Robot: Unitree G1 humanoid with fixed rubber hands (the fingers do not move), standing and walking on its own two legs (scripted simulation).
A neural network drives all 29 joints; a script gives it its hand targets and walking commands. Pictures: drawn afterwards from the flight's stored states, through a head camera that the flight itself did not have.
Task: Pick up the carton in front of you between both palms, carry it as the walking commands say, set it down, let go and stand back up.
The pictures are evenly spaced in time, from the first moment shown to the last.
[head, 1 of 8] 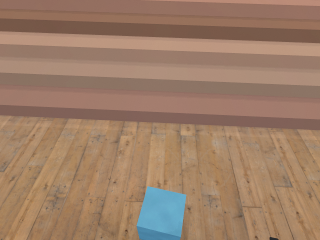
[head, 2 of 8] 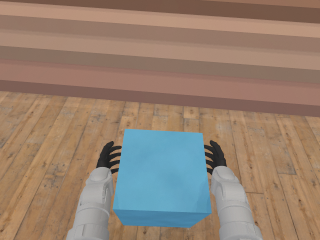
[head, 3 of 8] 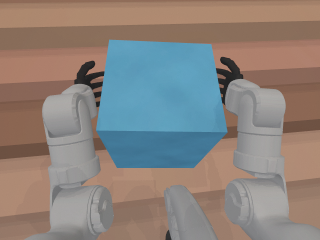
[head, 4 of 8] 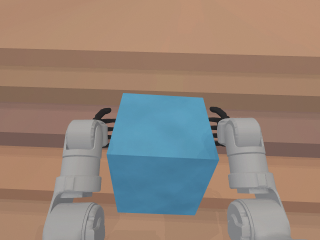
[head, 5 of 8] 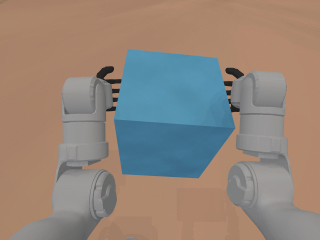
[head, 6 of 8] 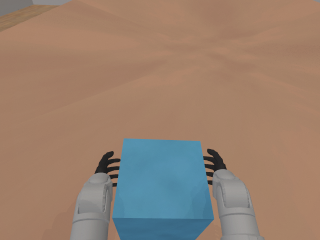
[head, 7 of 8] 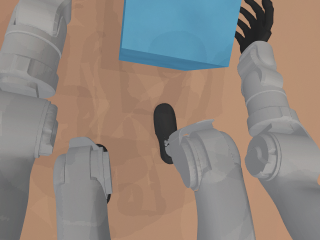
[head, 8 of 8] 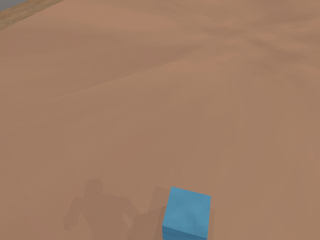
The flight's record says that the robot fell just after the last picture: no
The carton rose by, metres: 2.05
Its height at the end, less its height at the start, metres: +1.30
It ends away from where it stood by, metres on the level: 6.10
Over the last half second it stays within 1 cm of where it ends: yes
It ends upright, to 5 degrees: yes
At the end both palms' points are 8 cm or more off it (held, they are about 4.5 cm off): yes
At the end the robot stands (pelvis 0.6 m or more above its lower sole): yes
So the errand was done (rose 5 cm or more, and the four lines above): yes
